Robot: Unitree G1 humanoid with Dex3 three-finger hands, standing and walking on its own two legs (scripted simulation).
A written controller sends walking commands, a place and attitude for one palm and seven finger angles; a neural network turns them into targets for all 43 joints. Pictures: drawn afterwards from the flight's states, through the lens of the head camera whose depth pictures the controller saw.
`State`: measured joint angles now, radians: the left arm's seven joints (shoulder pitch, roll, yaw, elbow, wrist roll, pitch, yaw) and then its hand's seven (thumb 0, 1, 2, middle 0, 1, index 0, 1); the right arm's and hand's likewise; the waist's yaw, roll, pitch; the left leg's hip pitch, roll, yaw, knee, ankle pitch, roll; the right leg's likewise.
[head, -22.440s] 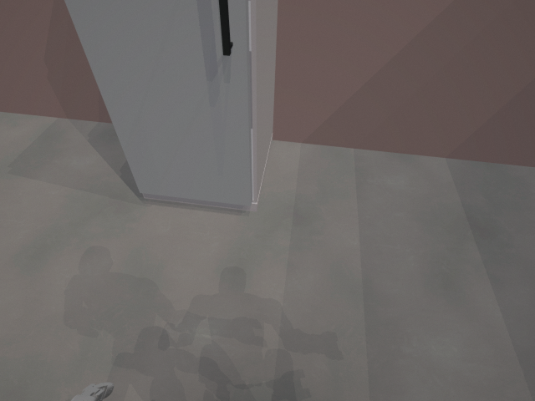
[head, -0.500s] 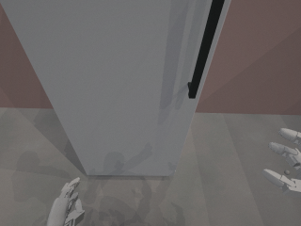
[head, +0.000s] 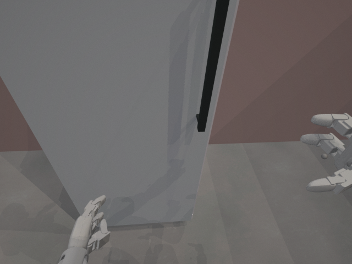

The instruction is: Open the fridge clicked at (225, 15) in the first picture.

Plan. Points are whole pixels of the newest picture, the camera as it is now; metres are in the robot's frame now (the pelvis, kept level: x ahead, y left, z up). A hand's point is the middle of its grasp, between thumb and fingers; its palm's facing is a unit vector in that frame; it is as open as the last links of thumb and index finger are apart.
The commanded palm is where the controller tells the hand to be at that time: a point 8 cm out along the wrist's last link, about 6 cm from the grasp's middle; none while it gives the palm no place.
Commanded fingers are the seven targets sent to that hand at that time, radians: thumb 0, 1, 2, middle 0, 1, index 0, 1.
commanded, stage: raise the hand to about handle height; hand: right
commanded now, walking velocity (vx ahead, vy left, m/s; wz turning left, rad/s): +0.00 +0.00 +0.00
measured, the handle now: (209, 64) +0.49 -0.09 +0.25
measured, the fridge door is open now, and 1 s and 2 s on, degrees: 0 0 0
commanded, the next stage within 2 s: move the hooked fingers beside the handle in 0.76 s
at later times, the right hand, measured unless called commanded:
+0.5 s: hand (320, 128) +0.28 -0.25 +0.24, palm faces +0.03 +1.00 -0.07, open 14.0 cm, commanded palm +0.24 -0.30 +0.25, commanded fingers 0.00 0.50 -0.30 0.30 1.20 0.30 1.20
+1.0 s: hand (321, 125) +0.28 -0.25 +0.24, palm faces +0.04 +1.00 -0.06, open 14.0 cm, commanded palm +0.25 -0.29 +0.25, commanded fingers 0.00 0.50 -0.30 0.30 1.20 0.30 1.20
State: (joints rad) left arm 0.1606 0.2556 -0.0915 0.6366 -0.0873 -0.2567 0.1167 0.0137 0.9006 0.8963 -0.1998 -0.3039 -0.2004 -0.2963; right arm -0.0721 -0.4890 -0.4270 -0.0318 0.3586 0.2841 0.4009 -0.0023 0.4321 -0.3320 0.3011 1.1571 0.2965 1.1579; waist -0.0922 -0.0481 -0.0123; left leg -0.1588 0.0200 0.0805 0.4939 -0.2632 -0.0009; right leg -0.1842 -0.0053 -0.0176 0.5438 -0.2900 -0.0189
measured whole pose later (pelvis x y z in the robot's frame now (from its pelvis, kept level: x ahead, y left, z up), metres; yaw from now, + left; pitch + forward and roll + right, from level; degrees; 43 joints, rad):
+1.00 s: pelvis -0.01 +0.01 +0.00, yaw +1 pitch -5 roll +1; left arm 0.15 0.28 -0.09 0.63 -0.11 -0.13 0.11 0.01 0.90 0.90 -0.20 -0.30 -0.20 -0.30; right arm -0.30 -0.52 -0.42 0.02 0.33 0.48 0.38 -0.01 0.50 -0.30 0.31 1.20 0.30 1.20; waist -0.08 -0.05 -0.03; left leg -0.14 0.01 0.07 0.47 -0.24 0.01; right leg -0.15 -0.01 -0.03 0.50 -0.26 -0.01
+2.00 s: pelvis +0.00 +0.02 +0.00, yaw +1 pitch -3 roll +0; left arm 0.18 0.27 -0.06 0.69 -0.10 -0.08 0.12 0.01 0.90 0.90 -0.20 -0.30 -0.20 -0.30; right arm -0.58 -0.41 -0.27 0.31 0.25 0.44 0.22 -0.01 0.50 -0.30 0.30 1.20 0.30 1.20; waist -0.02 -0.05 -0.05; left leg -0.17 -0.01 0.06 0.46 -0.24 0.03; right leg -0.17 -0.03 -0.03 0.47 -0.25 0.01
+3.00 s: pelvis +0.00 +0.01 +0.01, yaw +2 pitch -3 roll +1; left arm 0.19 0.26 -0.04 0.71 -0.09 -0.06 0.11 0.01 0.90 0.90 -0.20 -0.30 -0.20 -0.30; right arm -0.69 -0.34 -0.20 0.41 0.20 0.39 0.11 -0.01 0.50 -0.30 0.30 1.20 0.30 1.20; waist -0.01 -0.03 -0.04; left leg -0.15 -0.01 0.06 0.40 -0.21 0.02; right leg -0.15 -0.03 -0.04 0.44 -0.24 0.00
